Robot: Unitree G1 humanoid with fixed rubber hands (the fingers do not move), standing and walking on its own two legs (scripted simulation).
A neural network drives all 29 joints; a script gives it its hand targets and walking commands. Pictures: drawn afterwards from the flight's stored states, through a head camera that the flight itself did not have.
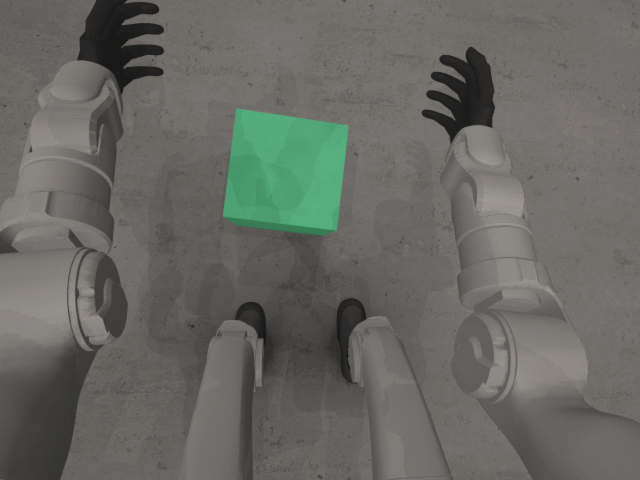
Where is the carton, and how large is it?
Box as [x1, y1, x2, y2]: [223, 108, 348, 235]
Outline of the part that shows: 236,108 223,216 237,225 319,235 336,230 348,125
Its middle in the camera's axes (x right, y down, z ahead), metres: -0.07 -0.13 +0.84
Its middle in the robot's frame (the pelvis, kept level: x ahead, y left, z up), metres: +0.50 +0.02 -0.52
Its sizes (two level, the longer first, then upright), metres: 0.210 0.200 0.250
